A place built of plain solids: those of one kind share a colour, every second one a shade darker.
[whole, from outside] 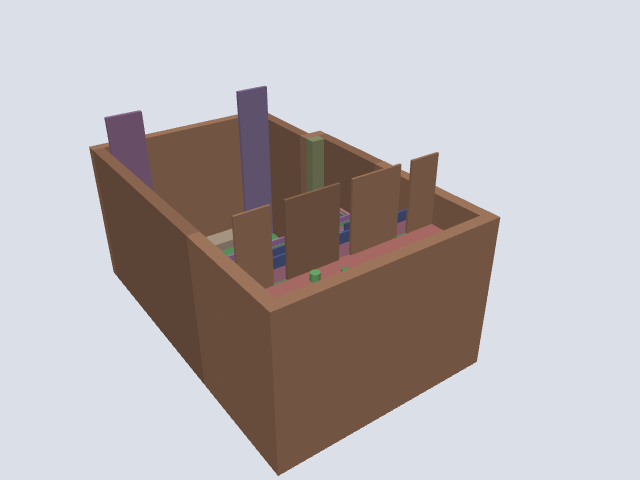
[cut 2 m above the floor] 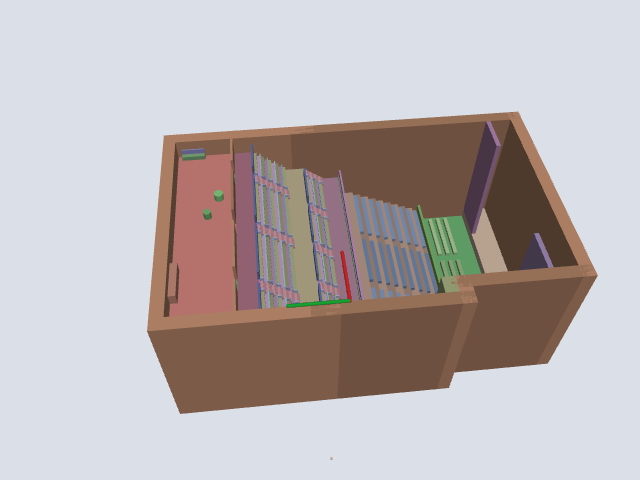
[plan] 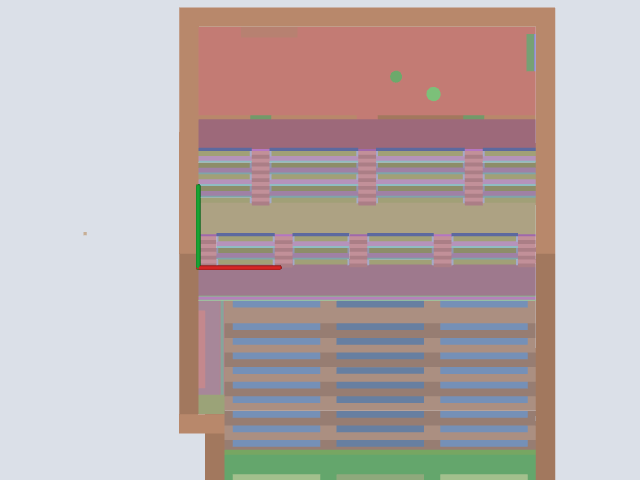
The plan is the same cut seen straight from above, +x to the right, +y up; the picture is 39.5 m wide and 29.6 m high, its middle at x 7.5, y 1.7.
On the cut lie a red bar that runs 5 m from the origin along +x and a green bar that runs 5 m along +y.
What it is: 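An old music hall's upper gallery; 8 rows of benches on tiers raked at 38 degrees, three risers of 188 mm to a row 0.72 m deep, in two banks with a cross gangway 1.70 m clear between them, a leaning rail along its front edge; 8 stepped aisles, 1.10 m broad, run down between the bench ends or along a side wall, the upper bank's to the cross gangway, the lower bank's to the front gangway, 1.75 m clear before the parapet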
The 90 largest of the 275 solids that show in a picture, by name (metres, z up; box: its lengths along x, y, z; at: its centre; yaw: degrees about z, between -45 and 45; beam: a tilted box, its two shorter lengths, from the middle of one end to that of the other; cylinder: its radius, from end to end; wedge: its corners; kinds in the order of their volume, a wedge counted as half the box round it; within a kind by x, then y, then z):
{
 "wall_plaster_1": {"box": [1.2, 13.49, 16.12], "at": [-0.59, -3.49, -4.86]},
 "wall_plaster_2": {"box": [1.2, 4.66, 16.12], "at": [-0.59, 3.18, -4.86]},
 "wall_plaster_3": {"box": [1.2, 3.12, 16.12], "at": [-0.59, 4.67, -4.86]},
 "wall_plaster_4": {"box": [1.2, 3.12, 16.12], "at": [-0.59, 5.39, -4.86]},
 "wall_plaster_5": {"box": [1.2, 3.12, 16.12], "at": [-0.59, 6.11, -4.86]},
 "wall_plaster_6": {"box": [1.2, 3.12, 16.12], "at": [-0.59, 6.83, -4.86]},
 "wall_plaster_7": {"box": [1.2, 10.05, 16.12], "at": [-0.59, 11.02, -4.86]},
 "wall_plaster_8": {"box": [2.8, 1.2, 16.12], "at": [0.21, -9.64, -4.86]},
 "wall_plaster_9": {"box": [1.2, 5.0, 16.12], "at": [1.01, -18.34, -4.86]},
 "wall_plaster_10": {"box": [1.2, 7.9, 16.12], "at": [1.01, -14.29, -4.86]},
 "wall_plaster_11": {"box": [1.2, 3.3, 16.12], "at": [1.01, -11.09, -4.86]},
 "wall_plaster_12": {"box": [1.2, 3.3, 16.12], "at": [1.01, -10.19, -4.86]},
 "wall_plaster_13": {"box": [1.2, 1.9, 16.12], "at": [1.01, -9.99, -4.86]},
 "wall_plaster_14": {"box": [3.18, 0.25, 20.12], "at": [1.6, 9.27, -2.86]},
 "wall_plaster_15": {"box": [5.27, 0.25, 20.12], "at": [7.13, 9.27, -2.86]},
 "wall_plaster_16": {"box": [23.2, 1.2, 16.12], "at": [10.41, 15.44, -4.86]},
 "wall_plaster_17": {"box": [21.6, 1.2, 16.12], "at": [11.21, -20.24, -4.86]},
 "wall_plaster_18": {"box": [5.27, 0.25, 20.12], "at": [13.7, 9.27, -2.86]},
 "wall_plaster_19": {"box": [3.18, 0.25, 20.12], "at": [19.22, 9.27, -2.86]},
 "wall_plaster_20": {"box": [1.2, 5.0, 16.12], "at": [21.41, -18.34, -4.86]},
 "wall_plaster_21": {"box": [1.2, 7.9, 16.12], "at": [21.41, -14.29, -4.86]},
 "wall_plaster_22": {"box": [1.2, 3.3, 16.12], "at": [21.41, -11.09, -4.86]},
 "wall_plaster_23": {"box": [1.2, 3.3, 16.12], "at": [21.41, -10.19, -4.86]},
 "wall_plaster_24": {"box": [1.2, 3.3, 16.12], "at": [21.41, -8.39, -4.86]},
 "wall_plaster_25": {"box": [1.2, 3.3, 16.12], "at": [21.41, -7.49, -4.86]},
 "wall_plaster_26": {"box": [1.2, 3.3, 16.12], "at": [21.41, -6.59, -4.86]},
 "wall_plaster_27": {"box": [1.2, 3.3, 16.12], "at": [21.41, -5.69, -4.86]},
 "wall_plaster_28": {"box": [1.2, 3.3, 16.12], "at": [21.41, -4.79, -4.86]},
 "wall_plaster_29": {"box": [1.2, 3.3, 16.12], "at": [21.41, -3.89, -4.86]},
 "wall_plaster_30": {"box": [1.2, 3.8, 16.12], "at": [21.41, -2.74, -4.86]},
 "wall_plaster_31": {"box": [1.2, 6.49, 16.12], "at": [21.41, 0.01, -4.86]},
 "wall_plaster_32": {"box": [1.2, 4.66, 16.12], "at": [21.41, 3.18, -4.86]},
 "wall_plaster_33": {"box": [1.2, 3.12, 16.12], "at": [21.41, 4.67, -4.86]},
 "wall_plaster_34": {"box": [1.2, 3.12, 16.12], "at": [21.41, 5.39, -4.86]},
 "wall_plaster_35": {"box": [1.2, 3.12, 16.12], "at": [21.41, 6.11, -4.86]},
 "wall_plaster_36": {"box": [1.2, 3.12, 16.12], "at": [21.41, 6.83, -4.86]},
 "wall_plaster_37": {"box": [1.2, 10.05, 16.12], "at": [21.41, 11.02, -4.86]},
 "floor_bay_carpet_1": {"box": [20.8, 5.7, 12.92], "at": [10.41, 11.99, -6.46]},
 "floor_concrete_1": {"box": [3.28, 0.72, 10.66], "at": [1.65, 4.67, -7.59]},
 "floor_concrete_2": {"box": [3.28, 0.72, 11.22], "at": [1.65, 5.39, -7.31]},
 "floor_concrete_3": {"box": [3.28, 0.72, 11.79], "at": [1.65, 6.11, -7.02]},
 "floor_concrete_4": {"box": [3.28, 0.72, 12.35], "at": [1.65, 6.83, -6.74]},
 "floor_concrete_5": {"box": [3.6, 0.72, 8.96], "at": [2.91, 0.85, -8.44]},
 "floor_concrete_6": {"box": [3.6, 0.72, 9.53], "at": [2.91, 1.57, -8.15]},
 "floor_concrete_7": {"box": [5.47, 0.72, 10.66], "at": [7.13, 4.67, -7.59]},
 "floor_concrete_8": {"box": [5.47, 0.72, 11.22], "at": [7.13, 5.39, -7.31]},
 "floor_concrete_9": {"box": [5.47, 0.72, 11.79], "at": [7.13, 6.11, -7.02]},
 "floor_concrete_10": {"box": [5.47, 0.72, 12.35], "at": [7.13, 6.83, -6.74]},
 "floor_concrete_11": {"box": [3.5, 0.72, 8.96], "at": [7.56, 0.85, -8.44]},
 "floor_concrete_12": {"box": [3.5, 0.72, 9.53], "at": [7.56, 1.57, -8.15]},
 "floor_concrete_13": {"box": [4.1, 0.72, 8.96], "at": [12.46, 0.85, -8.44]},
 "floor_concrete_14": {"box": [4.1, 0.72, 9.53], "at": [12.46, 1.57, -8.15]},
 "floor_concrete_15": {"box": [5.47, 0.72, 10.66], "at": [13.7, 4.67, -7.59]},
 "floor_concrete_16": {"box": [5.47, 0.72, 11.22], "at": [13.7, 5.39, -7.31]},
 "floor_concrete_17": {"box": [5.47, 0.72, 11.79], "at": [13.7, 6.11, -7.02]},
 "floor_concrete_18": {"box": [5.47, 0.72, 12.35], "at": [13.7, 6.83, -6.74]},
 "floor_concrete_19": {"box": [4.1, 0.72, 8.96], "at": [17.66, 0.85, -8.44]},
 "floor_concrete_20": {"box": [4.1, 0.72, 9.53], "at": [17.66, 1.57, -8.15]},
 "floor_concrete_21": {"box": [3.28, 0.72, 10.66], "at": [19.17, 4.67, -7.59]},
 "floor_concrete_22": {"box": [3.28, 0.72, 11.22], "at": [19.17, 5.39, -7.31]},
 "floor_concrete_23": {"box": [3.28, 0.72, 11.79], "at": [19.17, 6.11, -7.02]},
 "floor_concrete_24": {"box": [3.28, 0.72, 12.35], "at": [19.17, 6.83, -6.74]},
 "floor_circ_carpet_1": {"box": [19.2, 0.9, 2.07], "at": [11.21, -11.09, -11.88]},
 "floor_circ_carpet_2": {"box": [19.2, 0.9, 2.49], "at": [11.21, -10.19, -11.67]},
 "floor_circ_carpet_3": {"box": [19.2, 0.9, 2.91], "at": [11.21, -9.29, -11.46]},
 "floor_circ_carpet_4": {"box": [19.2, 0.9, 3.33], "at": [11.21, -8.39, -11.25]},
 "floor_circ_carpet_5": {"box": [19.2, 0.9, 3.75], "at": [11.21, -7.49, -11.04]},
 "floor_circ_carpet_6": {"box": [19.2, 0.9, 4.17], "at": [11.21, -6.59, -10.83]},
 "floor_circ_carpet_7": {"box": [19.2, 0.9, 4.59], "at": [11.21, -5.69, -10.62]},
 "floor_circ_carpet_8": {"box": [19.2, 0.9, 5.01], "at": [11.21, -4.79, -10.41]},
 "floor_circ_carpet_9": {"box": [19.2, 0.9, 5.43], "at": [11.21, -3.89, -10.2]},
 "floor_circ_carpet_10": {"box": [19.2, 1.4, 5.85], "at": [11.21, -2.74, -9.99]},
 "floor_rear_concrete_1": {"box": [20.8, 1.83, 12.92], "at": [10.41, 8.23, -6.46]},
 "floor_mid0a_concrete_1": {"box": [20.8, 2.26, 10.09], "at": [10.41, 3.18, -7.87]},
 "floor_hall0a_concrete_1": {"box": [20.8, 2.53, 8.4], "at": [10.41, -0.77, -8.72]},
 "floor_slipw_concrete_1": {"box": [1.6, 7.0, 8.4], "at": [0.81, -5.54, -8.72]},
 "floor_stage_floorboards_1": {"box": [19.2, 2.6, 1.45], "at": [11.21, -18.34, -12.19]},
 "floor_stalls_carpet_1": {"box": [19.2, 5.5, 0.4], "at": [11.21, -14.29, -12.72]},
 "wall_prose_plaster_1": {"box": [3.84, 0.45, 20.12], "at": [18.89, -17.26, -2.86]},
 "wall_prosw_plaster_1": {"box": [3.84, 0.45, 20.12], "at": [3.53, -17.26, -2.86]},
 "wall_slipendw_plaster_1": {"box": [1.6, 1.2, 16.12], "at": [0.81, -8.44, -4.86]},
 "floor_sill_door_carpet_1": {"box": [1.3, 0.25, 12.92], "at": [3.84, 9.27, -6.46]},
 "floor_sill_door_carpet_2": {"box": [1.3, 0.25, 12.92], "at": [16.98, 9.27, -6.46]},
 "parapet_circ_plaster_1": {"box": [19.2, 0.3, 0.9], "at": [11.21, -11.39, -10.45]},
 "parapet_front_plaster_1": {"box": [20.8, 0.3, 0.45], "at": [10.41, -1.89, -4.34]},
 "rail_front_1": {"box": [20.8, 0.2, 0.65], "at": [10.41, -1.89, -3.79]},
 "counter_timber_1": {"box": [3.5, 0.65, 1.14], "at": [4.37, 14.52, 0.52]},
 "rail_lean_1": {"box": [5.47, 0.2, 1.1], "at": [7.13, 7.29, 0.55]},
 "rail_lean_2": {"box": [5.47, 0.2, 1.1], "at": [13.7, 7.29, 0.55]},
 "form_stalls_timber_1": {"box": [5.4, 0.42, 0.47], "at": [4.81, -12.95, -12.33]}
}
